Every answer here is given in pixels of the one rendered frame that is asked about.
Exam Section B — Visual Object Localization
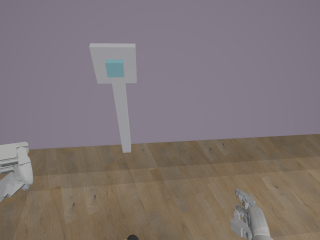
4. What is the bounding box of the robot right hand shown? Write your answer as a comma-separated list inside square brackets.
[230, 188, 271, 240]

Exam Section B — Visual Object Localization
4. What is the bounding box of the robot left hand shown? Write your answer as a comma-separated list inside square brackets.
[0, 141, 33, 202]

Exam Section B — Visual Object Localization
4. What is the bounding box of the button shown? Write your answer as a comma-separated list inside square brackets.
[105, 59, 125, 78]

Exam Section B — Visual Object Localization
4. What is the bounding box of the panel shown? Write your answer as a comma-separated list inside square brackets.
[89, 43, 137, 153]

